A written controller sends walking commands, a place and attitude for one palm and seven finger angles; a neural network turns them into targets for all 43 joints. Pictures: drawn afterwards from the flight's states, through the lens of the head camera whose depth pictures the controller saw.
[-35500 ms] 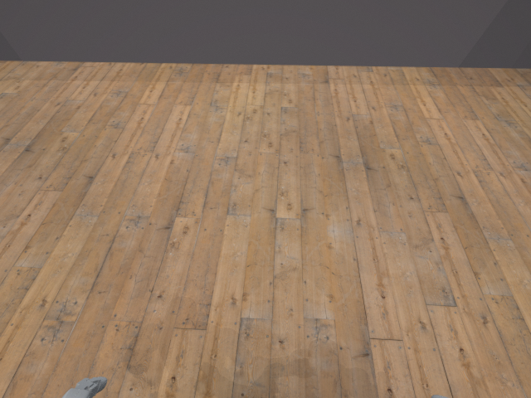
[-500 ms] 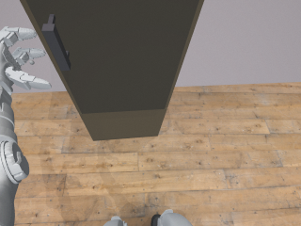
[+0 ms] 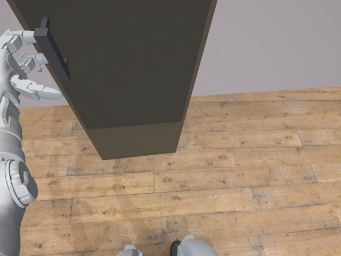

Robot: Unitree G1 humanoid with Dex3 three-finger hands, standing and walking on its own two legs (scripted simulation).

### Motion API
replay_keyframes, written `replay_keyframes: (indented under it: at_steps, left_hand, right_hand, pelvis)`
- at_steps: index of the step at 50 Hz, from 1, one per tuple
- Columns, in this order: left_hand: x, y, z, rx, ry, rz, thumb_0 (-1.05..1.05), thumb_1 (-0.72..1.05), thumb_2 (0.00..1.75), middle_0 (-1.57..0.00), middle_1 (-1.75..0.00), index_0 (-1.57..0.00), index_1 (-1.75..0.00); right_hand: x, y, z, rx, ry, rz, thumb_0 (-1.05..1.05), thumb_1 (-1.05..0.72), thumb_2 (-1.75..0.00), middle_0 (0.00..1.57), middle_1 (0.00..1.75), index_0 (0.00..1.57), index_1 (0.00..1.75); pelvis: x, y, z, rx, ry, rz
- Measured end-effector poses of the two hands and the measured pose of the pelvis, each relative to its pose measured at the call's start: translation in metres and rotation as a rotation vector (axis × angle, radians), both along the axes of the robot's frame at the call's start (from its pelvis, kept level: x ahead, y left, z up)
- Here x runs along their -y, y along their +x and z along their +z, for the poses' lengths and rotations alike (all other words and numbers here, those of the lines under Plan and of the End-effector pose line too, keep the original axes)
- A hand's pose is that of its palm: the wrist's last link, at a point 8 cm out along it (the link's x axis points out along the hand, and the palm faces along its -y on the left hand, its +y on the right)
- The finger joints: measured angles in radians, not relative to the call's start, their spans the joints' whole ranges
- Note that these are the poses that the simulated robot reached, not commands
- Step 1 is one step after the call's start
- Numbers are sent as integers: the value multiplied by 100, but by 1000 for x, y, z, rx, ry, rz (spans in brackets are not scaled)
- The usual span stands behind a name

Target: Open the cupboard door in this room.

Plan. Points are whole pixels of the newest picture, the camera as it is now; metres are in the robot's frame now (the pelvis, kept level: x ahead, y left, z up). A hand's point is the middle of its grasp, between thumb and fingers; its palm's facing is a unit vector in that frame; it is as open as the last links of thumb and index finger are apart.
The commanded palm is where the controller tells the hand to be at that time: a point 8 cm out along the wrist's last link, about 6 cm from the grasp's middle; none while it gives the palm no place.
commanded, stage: slide the fingers in behind the handle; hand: left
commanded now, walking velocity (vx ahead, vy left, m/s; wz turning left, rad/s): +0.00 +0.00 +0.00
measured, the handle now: (55, 50) +0.57 +0.23 +0.10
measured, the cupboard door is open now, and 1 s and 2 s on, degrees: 0 0 1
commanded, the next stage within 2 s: close the thumb around the handle in 1.00 s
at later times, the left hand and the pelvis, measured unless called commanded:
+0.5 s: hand (58, 68) +0.51 +0.21 +0.11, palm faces +0.04 -1.00 -0.01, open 14.0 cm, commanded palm +0.48 +0.25 +0.10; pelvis +0.00 +0.01 +0.00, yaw +0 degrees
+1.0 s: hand (60, 70) +0.50 +0.21 +0.11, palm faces +0.06 -1.00 -0.01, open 14.0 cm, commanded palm +0.48 +0.25 +0.10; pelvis +0.00 +0.00 +0.00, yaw +0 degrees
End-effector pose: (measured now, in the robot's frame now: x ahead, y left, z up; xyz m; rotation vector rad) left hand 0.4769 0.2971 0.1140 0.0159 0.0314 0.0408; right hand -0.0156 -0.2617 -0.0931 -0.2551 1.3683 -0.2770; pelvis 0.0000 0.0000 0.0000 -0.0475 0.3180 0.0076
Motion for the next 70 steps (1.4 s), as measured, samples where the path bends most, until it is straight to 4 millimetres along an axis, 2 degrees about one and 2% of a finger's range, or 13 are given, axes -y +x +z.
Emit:
replay_keyframes:
  at_steps: [19,32,44,58,63,70]
  left_hand:
    - [25,4,-7,2,-6,3,-1,-50,30,-30,-120,-30,-120]
    - [43,11,-9,1,-8,7,-1,-50,30,-30,-120,-30,-120]
    - [37,7,-5,17,4,23,-1,-50,30,-30,-120,-30,-120]
    - [43,4,-5,18,-7,19,-1,-49,30,-29,-119,-30,-120]
    - [43,2,-5,15,-6,21,-1,-39,34,-30,-120,-30,-121]
    - [43,1,-5,15,-3,21,-1,-10,46,-32,-122,-32,-124]
  right_hand:
    - [-8,22,-3,58,20,22,0,-91,-89,20,30,21,30]
    - [-13,15,-7,47,43,14,0,-91,-89,20,30,21,30]
    - [-5,4,-5,27,33,-2,0,-91,-89,20,30,21,30]
    - [1,13,-5,56,18,21,0,-91,-89,20,29,21,30]
    - [-1,16,-5,73,23,15,0,-91,-89,20,29,21,30]
    - [-4,16,-6,73,34,18,0,-91,-89,20,30,21,30]
  pelvis:
    - [-7,4,0,7,1,2]
    - [-6,5,0,5,4,0]
    - [-2,3,0,8,7,-6]
    - [0,0,0,12,9,2]
    - [0,1,1,14,10,-4]
    - [0,0,1,19,10,-3]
